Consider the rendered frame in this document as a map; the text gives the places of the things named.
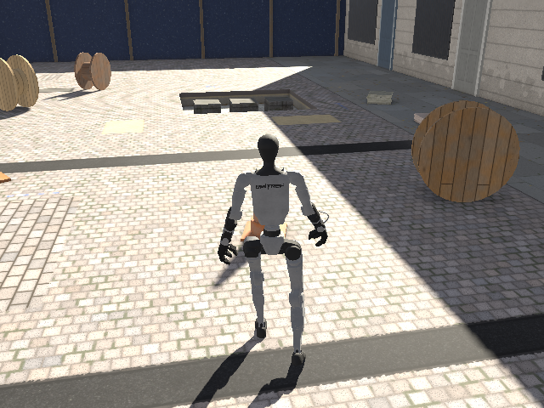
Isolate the left robot upper arm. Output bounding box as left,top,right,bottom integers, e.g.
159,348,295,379
229,172,252,220

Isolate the right robot shin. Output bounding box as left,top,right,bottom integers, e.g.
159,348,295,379
291,292,305,354

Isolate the right robot forearm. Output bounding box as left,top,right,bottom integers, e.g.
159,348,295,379
307,202,326,232

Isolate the right robot upper arm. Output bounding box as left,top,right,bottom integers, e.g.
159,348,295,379
287,171,315,216

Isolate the humanoid robot head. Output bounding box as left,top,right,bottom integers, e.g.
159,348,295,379
255,134,284,176

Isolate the left robot forearm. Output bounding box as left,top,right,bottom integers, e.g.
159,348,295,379
220,207,237,246

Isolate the left robot hand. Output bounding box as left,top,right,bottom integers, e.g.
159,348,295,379
218,243,238,265

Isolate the right robot hand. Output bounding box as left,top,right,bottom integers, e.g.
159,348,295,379
309,229,328,247

